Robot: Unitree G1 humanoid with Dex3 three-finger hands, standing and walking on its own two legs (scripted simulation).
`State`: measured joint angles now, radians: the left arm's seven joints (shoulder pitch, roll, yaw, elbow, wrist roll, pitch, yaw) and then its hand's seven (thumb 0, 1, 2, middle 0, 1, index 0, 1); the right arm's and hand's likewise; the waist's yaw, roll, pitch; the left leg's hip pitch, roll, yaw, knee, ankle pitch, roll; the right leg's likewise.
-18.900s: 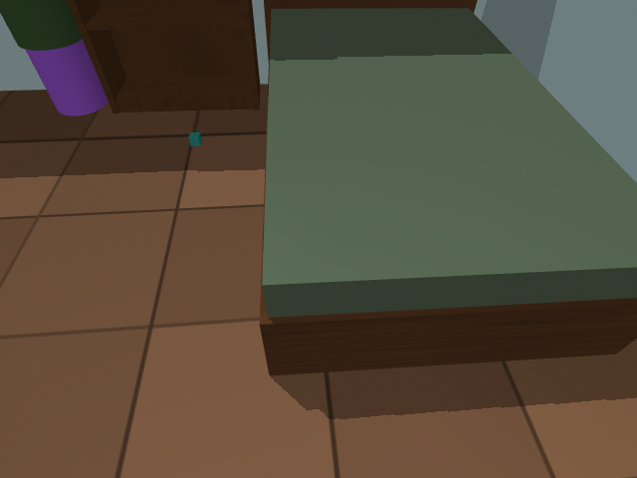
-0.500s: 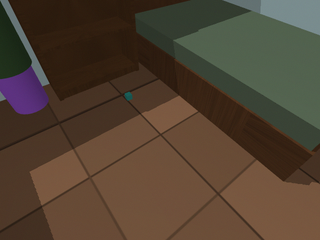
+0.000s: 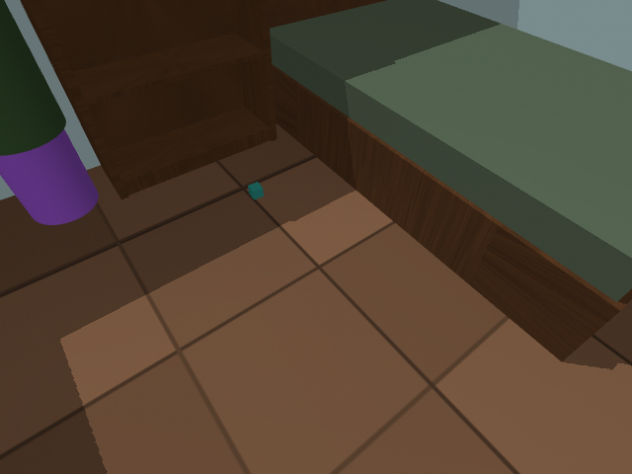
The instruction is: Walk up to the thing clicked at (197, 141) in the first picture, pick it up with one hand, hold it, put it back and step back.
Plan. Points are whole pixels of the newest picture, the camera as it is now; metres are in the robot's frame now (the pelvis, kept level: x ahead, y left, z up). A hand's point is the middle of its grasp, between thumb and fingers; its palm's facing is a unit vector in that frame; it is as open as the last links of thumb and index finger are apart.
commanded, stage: stand
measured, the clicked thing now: (255, 190) +1.48 +0.26 -0.75
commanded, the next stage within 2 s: none
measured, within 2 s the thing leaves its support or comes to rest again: neither
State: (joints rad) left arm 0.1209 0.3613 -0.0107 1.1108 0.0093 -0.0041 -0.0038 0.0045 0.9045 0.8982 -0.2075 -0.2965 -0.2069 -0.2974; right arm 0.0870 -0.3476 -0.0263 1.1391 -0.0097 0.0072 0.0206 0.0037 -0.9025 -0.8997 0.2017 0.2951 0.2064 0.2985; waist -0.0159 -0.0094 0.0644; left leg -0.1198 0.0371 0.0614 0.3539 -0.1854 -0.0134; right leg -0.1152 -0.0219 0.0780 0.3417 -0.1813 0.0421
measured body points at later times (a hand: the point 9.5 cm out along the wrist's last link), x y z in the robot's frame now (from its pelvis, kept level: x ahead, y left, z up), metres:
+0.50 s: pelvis +0.00 +0.00 +0.00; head +0.01 +0.00 +0.45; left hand +0.07 +0.30 -0.13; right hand +0.07 -0.30 -0.13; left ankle +0.01 +0.13 -0.75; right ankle +0.01 -0.15 -0.75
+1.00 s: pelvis +0.00 +0.00 +0.00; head +0.01 +0.01 +0.45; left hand +0.08 +0.31 -0.13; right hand +0.07 -0.30 -0.13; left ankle +0.01 +0.13 -0.75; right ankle +0.01 -0.15 -0.75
